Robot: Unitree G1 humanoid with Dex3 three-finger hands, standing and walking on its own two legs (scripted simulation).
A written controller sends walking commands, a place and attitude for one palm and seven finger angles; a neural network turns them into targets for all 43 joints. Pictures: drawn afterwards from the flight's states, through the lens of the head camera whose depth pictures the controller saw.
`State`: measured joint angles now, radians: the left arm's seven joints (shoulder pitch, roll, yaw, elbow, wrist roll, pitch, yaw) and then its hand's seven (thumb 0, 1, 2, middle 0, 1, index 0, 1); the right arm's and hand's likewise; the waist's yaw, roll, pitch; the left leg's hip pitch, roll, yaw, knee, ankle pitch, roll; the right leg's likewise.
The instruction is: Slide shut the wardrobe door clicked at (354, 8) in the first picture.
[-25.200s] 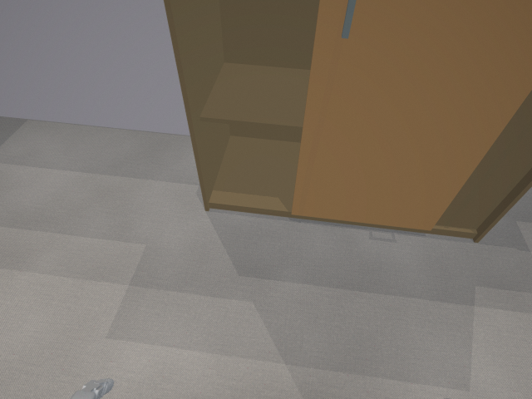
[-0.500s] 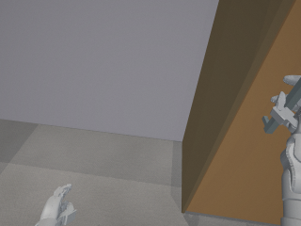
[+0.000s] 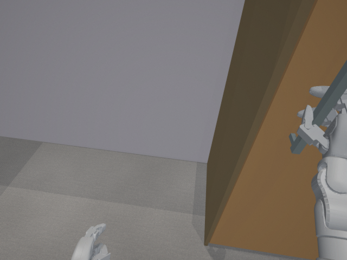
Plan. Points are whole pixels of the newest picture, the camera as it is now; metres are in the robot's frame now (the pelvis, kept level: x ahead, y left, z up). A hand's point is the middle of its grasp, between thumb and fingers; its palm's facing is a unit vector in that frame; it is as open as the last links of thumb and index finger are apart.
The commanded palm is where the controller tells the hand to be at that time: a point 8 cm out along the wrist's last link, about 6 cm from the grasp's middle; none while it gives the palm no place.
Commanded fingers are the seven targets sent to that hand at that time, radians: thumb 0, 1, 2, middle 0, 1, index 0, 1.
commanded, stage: stop walking and hold the door there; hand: right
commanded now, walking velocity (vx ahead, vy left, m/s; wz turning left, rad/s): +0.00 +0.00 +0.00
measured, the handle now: (330, 87) +0.37 -0.25 +0.27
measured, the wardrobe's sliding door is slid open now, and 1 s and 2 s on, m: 0.00 0.00 0.00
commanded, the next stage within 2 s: loosen the grip on the handle in 2.00 s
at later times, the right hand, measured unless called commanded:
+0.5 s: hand (302, 125) +0.34 -0.22 +0.20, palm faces +0.38 +0.91 -0.13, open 6.1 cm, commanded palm +0.30 -0.24 +0.20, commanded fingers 0.00 -0.90 -0.90 0.45 1.40 0.45 1.40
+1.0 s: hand (305, 129) +0.33 -0.22 +0.20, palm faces +0.30 +0.94 -0.18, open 6.4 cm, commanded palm +0.30 -0.24 +0.20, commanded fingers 0.00 -0.90 -0.90 0.45 1.40 0.45 1.40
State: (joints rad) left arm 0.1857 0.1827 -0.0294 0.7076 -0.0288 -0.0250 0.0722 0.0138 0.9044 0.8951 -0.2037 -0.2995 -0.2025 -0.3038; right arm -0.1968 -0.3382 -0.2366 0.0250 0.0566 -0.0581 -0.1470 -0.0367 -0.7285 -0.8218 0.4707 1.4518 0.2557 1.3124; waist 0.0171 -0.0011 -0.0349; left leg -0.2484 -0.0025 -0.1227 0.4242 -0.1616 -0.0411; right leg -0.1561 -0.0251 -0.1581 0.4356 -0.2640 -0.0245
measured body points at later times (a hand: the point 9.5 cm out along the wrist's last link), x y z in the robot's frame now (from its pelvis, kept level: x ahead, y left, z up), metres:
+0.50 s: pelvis +0.01 +0.00 +0.00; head +0.00 +0.01 +0.45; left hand +0.18 +0.24 -0.09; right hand +0.31 -0.26 +0.21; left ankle +0.04 +0.15 -0.74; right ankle -0.02 -0.09 -0.74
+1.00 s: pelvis +0.00 -0.05 -0.01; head +0.00 -0.02 +0.44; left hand +0.19 +0.17 -0.11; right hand +0.31 -0.27 +0.21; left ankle +0.04 +0.13 -0.74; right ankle -0.02 -0.09 -0.74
